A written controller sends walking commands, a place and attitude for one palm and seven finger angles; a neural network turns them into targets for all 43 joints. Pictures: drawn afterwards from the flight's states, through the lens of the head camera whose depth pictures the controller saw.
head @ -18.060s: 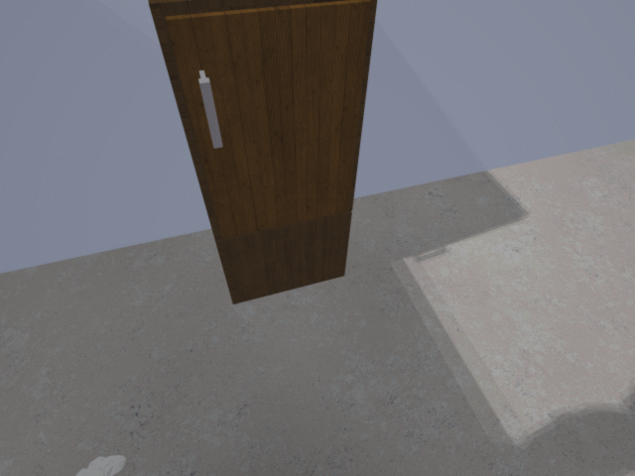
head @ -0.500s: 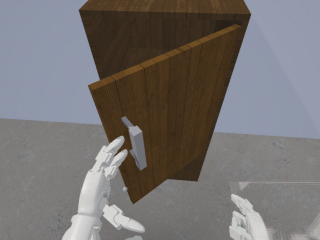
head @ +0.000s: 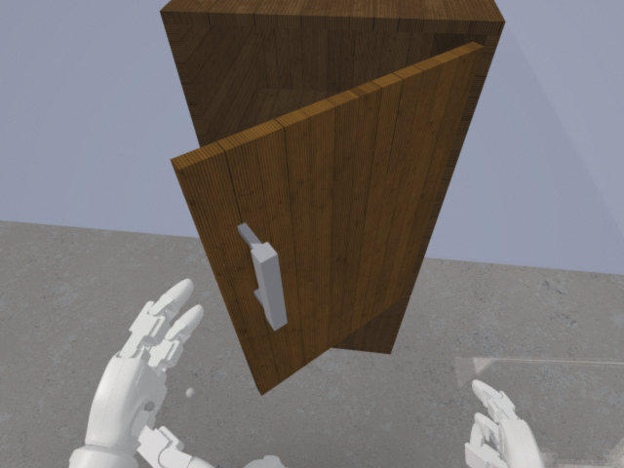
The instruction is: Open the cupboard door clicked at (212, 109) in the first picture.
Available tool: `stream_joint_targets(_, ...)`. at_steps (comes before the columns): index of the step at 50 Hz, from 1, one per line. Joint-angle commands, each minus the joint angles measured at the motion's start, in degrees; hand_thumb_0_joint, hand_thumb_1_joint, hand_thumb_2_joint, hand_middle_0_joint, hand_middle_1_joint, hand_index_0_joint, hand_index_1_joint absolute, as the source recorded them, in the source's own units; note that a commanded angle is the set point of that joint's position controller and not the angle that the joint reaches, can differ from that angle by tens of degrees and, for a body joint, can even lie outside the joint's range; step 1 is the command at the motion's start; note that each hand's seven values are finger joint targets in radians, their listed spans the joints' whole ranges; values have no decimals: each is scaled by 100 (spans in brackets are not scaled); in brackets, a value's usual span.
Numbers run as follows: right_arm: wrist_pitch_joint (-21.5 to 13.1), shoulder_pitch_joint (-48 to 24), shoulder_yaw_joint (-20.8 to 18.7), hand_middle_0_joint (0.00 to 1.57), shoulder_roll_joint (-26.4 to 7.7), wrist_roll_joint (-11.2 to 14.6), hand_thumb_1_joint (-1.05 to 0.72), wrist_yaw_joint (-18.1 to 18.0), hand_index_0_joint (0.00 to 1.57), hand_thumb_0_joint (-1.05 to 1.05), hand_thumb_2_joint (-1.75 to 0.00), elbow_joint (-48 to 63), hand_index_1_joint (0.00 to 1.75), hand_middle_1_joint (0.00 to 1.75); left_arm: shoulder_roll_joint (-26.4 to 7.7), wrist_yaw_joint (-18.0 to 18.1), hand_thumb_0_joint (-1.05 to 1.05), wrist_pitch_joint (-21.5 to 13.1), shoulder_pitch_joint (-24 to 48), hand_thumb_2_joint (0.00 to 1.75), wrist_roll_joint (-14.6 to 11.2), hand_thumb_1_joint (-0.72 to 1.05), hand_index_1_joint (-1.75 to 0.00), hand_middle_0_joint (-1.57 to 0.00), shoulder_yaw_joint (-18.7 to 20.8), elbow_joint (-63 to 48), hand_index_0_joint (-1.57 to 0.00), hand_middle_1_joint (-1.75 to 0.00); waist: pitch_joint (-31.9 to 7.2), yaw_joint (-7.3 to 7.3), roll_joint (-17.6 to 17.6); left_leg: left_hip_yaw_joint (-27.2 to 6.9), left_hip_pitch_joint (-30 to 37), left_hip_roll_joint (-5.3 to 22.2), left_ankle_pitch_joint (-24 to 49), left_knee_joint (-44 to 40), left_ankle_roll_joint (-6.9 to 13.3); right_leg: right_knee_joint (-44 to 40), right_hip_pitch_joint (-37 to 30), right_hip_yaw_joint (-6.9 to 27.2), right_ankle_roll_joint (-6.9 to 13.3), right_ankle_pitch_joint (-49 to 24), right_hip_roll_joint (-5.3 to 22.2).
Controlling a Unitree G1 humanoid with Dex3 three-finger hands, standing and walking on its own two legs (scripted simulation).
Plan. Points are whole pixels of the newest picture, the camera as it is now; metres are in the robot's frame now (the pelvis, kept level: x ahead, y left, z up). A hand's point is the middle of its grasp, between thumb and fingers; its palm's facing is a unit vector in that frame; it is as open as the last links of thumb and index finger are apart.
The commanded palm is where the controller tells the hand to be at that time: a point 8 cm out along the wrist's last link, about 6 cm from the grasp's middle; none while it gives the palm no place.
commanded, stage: draw the hand back to the body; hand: left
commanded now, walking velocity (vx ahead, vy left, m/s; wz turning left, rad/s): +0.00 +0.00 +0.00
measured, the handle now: (262, 279) +0.32 +0.08 +0.10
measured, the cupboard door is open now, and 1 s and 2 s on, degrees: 42 42 42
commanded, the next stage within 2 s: step back with the hand held close in 1.56 s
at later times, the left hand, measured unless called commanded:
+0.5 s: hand (108, 390) +0.17 +0.19 +0.14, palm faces -0.04 -1.00 -0.07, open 16.1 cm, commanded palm +0.15 +0.25 +0.15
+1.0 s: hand (6, 331) +0.20 +0.27 +0.19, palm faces +0.35 -0.86 -0.38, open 11.2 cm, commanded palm +0.16 +0.31 +0.21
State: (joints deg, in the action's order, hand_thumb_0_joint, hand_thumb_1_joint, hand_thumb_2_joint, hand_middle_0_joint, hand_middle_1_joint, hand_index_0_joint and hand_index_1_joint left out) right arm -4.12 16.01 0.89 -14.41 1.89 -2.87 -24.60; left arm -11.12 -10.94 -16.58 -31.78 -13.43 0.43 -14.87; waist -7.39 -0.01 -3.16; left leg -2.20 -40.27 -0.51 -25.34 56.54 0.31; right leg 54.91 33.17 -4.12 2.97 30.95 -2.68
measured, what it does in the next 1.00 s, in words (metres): rises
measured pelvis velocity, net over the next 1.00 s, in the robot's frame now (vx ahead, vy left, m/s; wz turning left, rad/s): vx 0.01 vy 0.04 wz -0.03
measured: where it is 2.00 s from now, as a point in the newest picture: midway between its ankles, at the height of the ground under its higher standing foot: outside the picture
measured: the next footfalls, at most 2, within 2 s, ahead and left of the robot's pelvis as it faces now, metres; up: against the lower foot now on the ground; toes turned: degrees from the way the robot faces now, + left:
none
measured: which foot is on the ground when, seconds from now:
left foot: down 0.00-1.00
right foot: down 0.00-1.00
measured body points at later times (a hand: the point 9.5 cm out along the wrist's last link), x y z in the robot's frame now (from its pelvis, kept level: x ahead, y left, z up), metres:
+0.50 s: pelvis +0.00 +0.02 +0.02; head -0.02 +0.02 +0.47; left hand +0.17 +0.25 +0.14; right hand +0.19 -0.19 -0.04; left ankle +0.03 +0.11 -0.68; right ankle -0.03 -0.09 -0.68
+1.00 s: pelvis +0.01 +0.04 +0.05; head +0.00 +0.03 +0.50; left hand +0.18 +0.31 +0.21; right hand +0.19 -0.18 -0.02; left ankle +0.03 +0.12 -0.68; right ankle -0.03 -0.09 -0.68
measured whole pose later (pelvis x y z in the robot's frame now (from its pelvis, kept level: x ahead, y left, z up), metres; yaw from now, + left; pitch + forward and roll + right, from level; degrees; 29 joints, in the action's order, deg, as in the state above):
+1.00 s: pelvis +0.01 +0.04 +0.05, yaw -2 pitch -2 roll -1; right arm -5.3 12.7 3.3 -12.5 0.8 -4.8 -33.6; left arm -19.2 7.4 -2.8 -31.6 -3.5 13.5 -25.9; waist -1.3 -3.3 -2.7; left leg 0.8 -13.7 -2.3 -15.1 30.5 3.1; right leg 27.3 6.9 -0.4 0.0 18.7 -0.7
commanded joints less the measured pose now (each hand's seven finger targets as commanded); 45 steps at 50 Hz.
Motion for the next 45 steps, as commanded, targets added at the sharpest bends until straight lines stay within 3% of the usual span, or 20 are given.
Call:
stream_joint_targets(1,-335,-438,-235,20,-468,24,-90,-16,20,0,-90,1058,30,30,-751,93,0,-365,265,30,-54,-50,-30,-15,541,-1595,-15,-30,-919,-15,229,-9,956,-51,1233,-627,163,-998,-160,462,-296,-2227,165)
stream_joint_targets(2,-317,-481,-238,20,-449,17,-90,-31,20,0,-90,1071,30,30,-835,151,0,-308,128,30,-30,-50,-30,-15,633,-1607,-15,-30,-904,-72,269,-4,973,-43,1291,-657,177,-998,-223,441,-287,-2256,142)
stream_joint_targets(4,-303,-506,-200,20,-402,56,-90,-23,20,0,-90,1119,30,30,-690,183,0,-200,63,30,-72,-50,-30,-15,556,-1701,-15,-30,-785,-53,102,11,1061,-40,1229,-767,172,-1059,-169,359,-266,-2106,110)
stream_joint_targets(7,-300,-552,-185,20,-421,74,-90,-46,20,0,-90,1105,30,30,-728,163,0,-22,-36,30,-140,-50,-30,-15,670,-1686,-15,-30,-676,-67,281,-19,1124,-12,1234,-881,180,-1141,-233,275,-255,-2037,65)
stream_joint_targets(9,-335,-569,-153,20,-429,99,-90,-46,20,0,-90,1116,30,30,-671,78,0,80,-40,30,-204,-50,-30,-15,590,-1784,-15,-30,-582,-46,133,-33,1203,-8,1180,-966,167,-1210,-207,252,-255,-1959,64)
stream_joint_targets(12,-380,-590,-139,20,-474,102,-90,-84,20,0,-90,1059,30,30,-850,-18,0,258,38,30,-276,-50,-30,-15,788,-1774,-15,-30,-494,-24,277,-73,1278,11,1164,-1051,180,-1322,-253,225,-251,-1886,42)
stream_joint_targets(19,-570,-629,-82,20,-499,147,-90,-96,20,0,-90,1018,30,30,-957,-143,0,457,244,30,-404,-50,-30,-15,960,-2195,-15,-30,-438,-68,-57,-174,1629,42,1104,-1340,151,-1442,-279,81,-203,-1644,0)
stream_joint_targets(24,-646,-688,-67,20,-514,169,-90,-106,20,0,-90,918,30,30,-1097,-207,0,734,184,37,-451,-32,-30,-16,1235,-2171,-16,-30,-289,-129,-64,-202,1724,52,1124,-1521,132,-1583,-439,27,-191,-1654,1)
stream_joint_targets(25,-541,-776,-38,20,-421,91,-90,-249,20,0,-90,1009,30,30,-1684,641,0,794,495,39,383,-29,-30,-16,1272,-2804,-16,-30,-62,-385,-152,-192,1690,102,834,-1791,106,-2014,-451,419,-99,-1392,119)
stream_joint_targets(26,-485,-696,5,20,-340,46,-90,-312,20,0,-90,942,30,30,-1231,1026,0,942,176,40,470,-26,-30,-16,1070,-2537,-16,-30,232,-231,-4,-179,1761,105,600,-1889,92,-2199,-370,405,-98,-1128,159)
stream_joint_targets(28,-410,-697,18,20,-343,20,-90,-325,20,0,-90,825,30,30,-1090,1419,0,1100,-78,43,719,-18,-30,-16,938,-2430,-16,-30,324,-217,2,-211,1947,155,554,-2054,100,-2310,-542,343,-105,-1041,185)
stream_joint_targets(35,-406,-906,36,20,-407,-69,-90,-358,20,0,-90,521,30,30,-1396,1864,0,1091,364,54,997,6,-30,-17,1241,-2500,-17,-30,317,-217,-60,-232,2564,173,739,-2688,109,-2735,-1236,305,-118,-1289,216)
stream_joint_targets(40,-464,-1025,21,20,-439,-98,-90,-316,20,0,-90,298,30,30,-1490,1928,0,1051,442,62,1024,23,-30,-18,1480,-2470,-18,-30,298,-268,-175,-255,2917,214,1127,-3062,64,-2929,-1702,274,-114,-1615,207)
stream_joint_targets(45,-468,-1066,-31,20,-460,-114,-90,-246,20,0,-90,129,30,30,-1580,1926,0,1036,271,69,999,41,-30,-18,1782,-2335,-18,-30,289,-323,-13,-172,3145,244,1914,-3214,28,-3092,-2064,255,-124,-2111,197)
